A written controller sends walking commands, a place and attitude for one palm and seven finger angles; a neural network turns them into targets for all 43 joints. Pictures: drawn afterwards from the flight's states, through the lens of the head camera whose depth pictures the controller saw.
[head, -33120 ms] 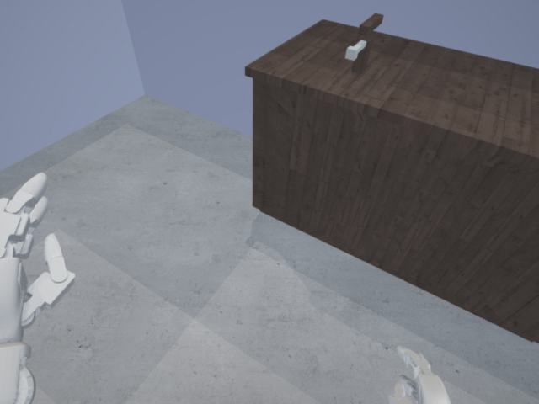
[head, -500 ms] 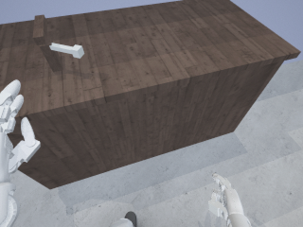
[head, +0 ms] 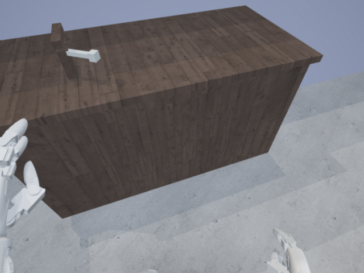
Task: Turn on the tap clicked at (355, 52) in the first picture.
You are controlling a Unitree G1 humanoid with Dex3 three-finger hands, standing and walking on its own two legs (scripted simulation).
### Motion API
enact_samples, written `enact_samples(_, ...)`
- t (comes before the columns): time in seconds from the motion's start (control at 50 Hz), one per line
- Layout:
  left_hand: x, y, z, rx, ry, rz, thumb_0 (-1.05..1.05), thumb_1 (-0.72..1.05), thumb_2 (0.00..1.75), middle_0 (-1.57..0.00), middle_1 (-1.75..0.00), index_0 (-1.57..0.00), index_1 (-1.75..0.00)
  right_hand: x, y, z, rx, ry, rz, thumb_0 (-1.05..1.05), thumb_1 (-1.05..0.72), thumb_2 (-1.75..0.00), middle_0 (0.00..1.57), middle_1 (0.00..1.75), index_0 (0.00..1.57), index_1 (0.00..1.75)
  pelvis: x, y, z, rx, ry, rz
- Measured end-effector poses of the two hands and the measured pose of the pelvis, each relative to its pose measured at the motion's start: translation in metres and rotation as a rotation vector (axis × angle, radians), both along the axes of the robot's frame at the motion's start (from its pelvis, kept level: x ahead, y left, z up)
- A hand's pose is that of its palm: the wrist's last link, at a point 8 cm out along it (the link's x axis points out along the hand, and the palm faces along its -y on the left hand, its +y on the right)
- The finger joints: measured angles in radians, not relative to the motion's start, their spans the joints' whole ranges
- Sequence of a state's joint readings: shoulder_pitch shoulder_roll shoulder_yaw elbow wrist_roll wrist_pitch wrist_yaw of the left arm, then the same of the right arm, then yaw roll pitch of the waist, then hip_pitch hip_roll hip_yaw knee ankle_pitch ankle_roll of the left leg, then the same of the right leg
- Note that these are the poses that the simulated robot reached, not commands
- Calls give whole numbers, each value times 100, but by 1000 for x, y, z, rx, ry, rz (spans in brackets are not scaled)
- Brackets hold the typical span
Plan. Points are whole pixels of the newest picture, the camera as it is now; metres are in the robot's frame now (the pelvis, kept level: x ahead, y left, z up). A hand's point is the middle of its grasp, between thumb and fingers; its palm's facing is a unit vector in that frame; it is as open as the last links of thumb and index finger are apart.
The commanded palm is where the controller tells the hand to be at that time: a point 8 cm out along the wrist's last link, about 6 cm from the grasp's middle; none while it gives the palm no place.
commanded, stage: stop stepping back and stand still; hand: left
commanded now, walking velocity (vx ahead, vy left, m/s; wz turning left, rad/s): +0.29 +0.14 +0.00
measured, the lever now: (93, 55) +0.71 +0.32 +0.12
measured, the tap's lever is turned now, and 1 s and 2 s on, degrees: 55 55 55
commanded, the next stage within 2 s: stand and check the lever's angle in 0.60 s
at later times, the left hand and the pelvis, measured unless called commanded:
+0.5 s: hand (19, 228) +0.15 +0.24 +0.17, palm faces +0.49 -0.78 -0.39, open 7.4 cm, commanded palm +0.09 +0.28 +0.18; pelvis -0.05 -0.01 -0.01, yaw +4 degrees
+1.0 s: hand (8, 210) +0.18 +0.27 +0.16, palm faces +0.44 -0.81 -0.38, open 7.4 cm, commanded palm +0.12 +0.30 +0.18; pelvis -0.03 +0.02 +0.01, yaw +3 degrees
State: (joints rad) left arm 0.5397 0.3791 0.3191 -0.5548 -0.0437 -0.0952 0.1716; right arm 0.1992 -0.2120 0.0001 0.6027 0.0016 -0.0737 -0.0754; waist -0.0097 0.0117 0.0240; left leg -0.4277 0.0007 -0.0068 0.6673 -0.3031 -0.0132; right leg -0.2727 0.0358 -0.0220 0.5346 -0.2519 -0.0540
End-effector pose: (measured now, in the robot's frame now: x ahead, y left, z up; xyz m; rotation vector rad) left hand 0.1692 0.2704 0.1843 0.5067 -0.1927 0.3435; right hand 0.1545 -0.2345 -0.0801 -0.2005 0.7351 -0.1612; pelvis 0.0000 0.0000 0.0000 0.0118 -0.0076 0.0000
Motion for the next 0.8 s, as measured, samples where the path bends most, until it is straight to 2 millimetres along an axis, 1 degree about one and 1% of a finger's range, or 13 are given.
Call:
enact_samples(0.06, -18, 0, 7, -21, -42, 34, 2, 89, 90, -21, -30, -22, -31, -23, -5, -4, 7, 47, 1, 2, -90, -90, 20, 30, 20, 30, -10, -4, 5, 15, -4, 3)
enact_samples(0.14, -30, 7, 6, -52, -73, 75, 1, 89, 90, -21, -30, -22, -31, -47, -11, -6, -2, 71, -6, 2, -90, -90, 21, 30, 20, 30, -22, -4, 8, 29, -3, 31)
enact_samples(0.24, -43, 14, -3, -68, -76, 77, 1, 89, 90, -21, -30, -21, -31, -60, -15, -7, -38, 37, -12, 2, -90, -90, 21, 30, 20, 30, -38, 4, 0, 11, -4, 54)
enact_samples(0.28, -49, 15, -5, -50, -64, 78, 1, 89, 90, -21, -30, -21, -31, -63, -13, -7, -32, 21, -18, 2, -90, -90, 20, 30, 20, 30, -43, 4, -3, 18, -18, 52)
enact_samples(0.32, -54, 16, -3, -19, -52, 90, 2, 89, 90, -21, -30, -21, -31, -65, -9, -8, -13, 5, -18, 2, -90, -90, 20, 30, 20, 30, -44, 1, -3, 24, -21, 52)
enact_samples(0.4, -61, 12, -1, 22, -53, 124, 2, 89, 90, -21, -30, -21, -31, -61, -1, -20, 32, 3, 27, 2, -90, -90, 20, 30, 20, 30, -42, -9, -8, 22, -24, 59)
enact_samples(0.44, -61, 7, -3, 11, -59, 131, 2, 89, 90, -21, -30, -21, -31, -57, 1, -27, 45, 24, 55, 2, -90, -90, 20, 30, 20, 30, -44, -12, -10, 5, -31, 66)
enact_samples(0.48, -61, 2, -4, -24, -63, 125, 2, 89, 90, -21, -30, -21, -31, -53, 1, -28, 53, 49, 75, 2, -90, -90, 20, 30, 20, 30, -45, -14, -7, 1, -36, 74)
enact_samples(0.54, -60, -3, -2, -41, -56, 106, 2, 89, 90, -21, -30, -21, -31, -46, 2, -21, 55, 54, 86, 2, -90, -90, 21, 30, 20, 30, -45, -14, -1, 11, -37, 72)
enact_samples(0.6, -58, -2, 1, -32, -50, 90, 2, 89, 90, -21, -30, -21, -31, -37, 2, -9, 42, 27, 86, 2, -90, -90, 21, 30, 20, 30, -43, -14, 4, 21, -35, 69)
enact_samples(0.64, -57, 1, 2, -30, -52, 86, 2, 89, 90, -21, -30, -21, -31, -30, 1, -2, 25, 2, 87, 2, -90, -90, 21, 30, 20, 30, -41, -12, 4, 16, -35, 68)
enact_samples(0.72, -52, 12, -2, -44, -61, 86, 1, 89, 90, -21, -30, -22, -31, -15, 1, 5, -10, -35, 79, 2, -90, -90, 20, 30, 20, 30, -37, -4, 1, -16, -40, 67)
enact_samples(0.8, -46, 23, -7, -61, -32, 103, 1, 89, 90, -21, -30, -21, -31, -3, 8, 14, -23, -50, 85, 2, -90, -90, 20, 30, 20, 30, -33, 3, 4, -15, -32, 57)
